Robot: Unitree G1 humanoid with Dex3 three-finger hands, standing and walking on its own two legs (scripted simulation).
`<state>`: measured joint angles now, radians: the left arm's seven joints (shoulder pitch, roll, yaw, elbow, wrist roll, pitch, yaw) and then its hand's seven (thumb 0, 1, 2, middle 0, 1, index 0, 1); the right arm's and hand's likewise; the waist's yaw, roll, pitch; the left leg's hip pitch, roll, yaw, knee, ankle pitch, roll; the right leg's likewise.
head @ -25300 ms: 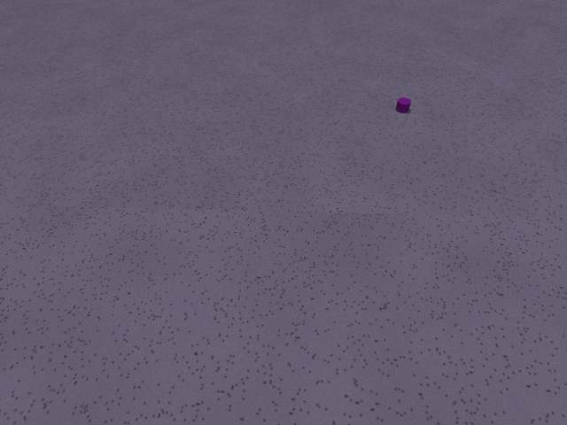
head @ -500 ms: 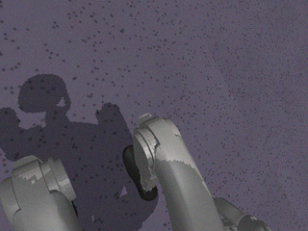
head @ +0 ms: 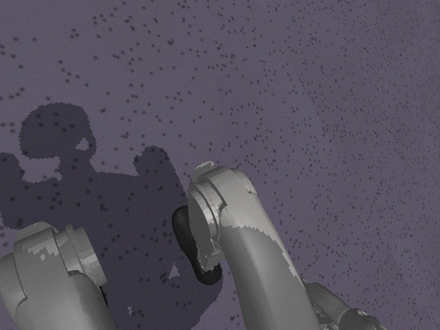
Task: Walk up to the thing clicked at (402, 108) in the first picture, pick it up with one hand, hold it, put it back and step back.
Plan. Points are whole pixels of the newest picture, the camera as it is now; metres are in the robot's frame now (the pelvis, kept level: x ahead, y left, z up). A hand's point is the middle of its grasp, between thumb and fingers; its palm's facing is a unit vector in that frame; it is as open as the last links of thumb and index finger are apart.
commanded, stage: close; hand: left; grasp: from above
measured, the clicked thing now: out of the picture +0.45 +0.31 -0.28
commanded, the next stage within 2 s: settle in 0.16 s
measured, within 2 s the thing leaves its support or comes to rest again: leaves its support in 0.58 s
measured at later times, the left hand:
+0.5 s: hand out of the picture +0.44 +0.31 -0.26, palm faces -0.45 -0.16 -0.88, open 10.6 cm
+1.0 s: hand out of the picture +0.44 +0.32 -0.16, palm faces -0.46 -0.12 -0.88, open 10.6 cm
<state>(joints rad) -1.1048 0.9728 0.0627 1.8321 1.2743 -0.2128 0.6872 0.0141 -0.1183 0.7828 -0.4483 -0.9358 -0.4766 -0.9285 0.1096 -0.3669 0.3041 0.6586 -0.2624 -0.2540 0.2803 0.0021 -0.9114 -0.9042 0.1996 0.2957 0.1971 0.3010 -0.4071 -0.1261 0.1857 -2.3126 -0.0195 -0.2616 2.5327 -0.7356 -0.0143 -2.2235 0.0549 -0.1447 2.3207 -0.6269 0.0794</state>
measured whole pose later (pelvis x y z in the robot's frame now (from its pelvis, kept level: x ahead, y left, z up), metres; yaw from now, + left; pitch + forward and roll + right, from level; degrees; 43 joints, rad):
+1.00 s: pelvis +0.00 -0.01 +0.02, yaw +5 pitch +34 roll -11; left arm -1.00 0.72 0.02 1.48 1.18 -0.13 0.38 0.01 -0.14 0.76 -0.52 -0.85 -0.56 -0.84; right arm 0.14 -0.34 0.12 0.68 -0.15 -0.11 0.26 0.00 -0.92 -0.91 0.20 0.30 0.20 0.30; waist -0.27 0.02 -0.02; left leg -2.32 -0.03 -0.17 2.43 -0.71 -0.02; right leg -2.25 0.01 -0.08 2.29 -0.65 0.05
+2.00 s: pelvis +0.00 +0.00 +0.16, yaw +11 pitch +32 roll -6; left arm -0.58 0.55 -0.08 0.81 1.02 -0.06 0.10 0.01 -0.09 0.73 -0.48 -0.88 -0.53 -0.85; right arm 0.15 -0.28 -0.02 0.64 0.00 0.07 0.03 0.01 -0.92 -0.91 0.20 0.30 0.20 0.30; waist -0.09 0.06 -0.19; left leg -1.87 -0.02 -0.08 1.95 -0.65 0.00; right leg -1.82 -0.02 -0.02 1.87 -0.61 0.05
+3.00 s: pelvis +0.07 +0.00 +0.42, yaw +12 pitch +10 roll -1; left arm -0.34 0.37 -0.20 0.82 0.97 0.04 0.12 0.01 -0.10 0.73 -0.48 -0.88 -0.53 -0.85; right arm 0.24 -0.24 -0.04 0.74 0.04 0.01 -0.05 0.01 -0.91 -0.90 0.20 0.30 0.20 0.30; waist -0.04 0.04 -0.08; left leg -0.65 0.02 -0.01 0.86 -0.40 -0.01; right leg -0.66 0.00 0.03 0.83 -0.36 0.03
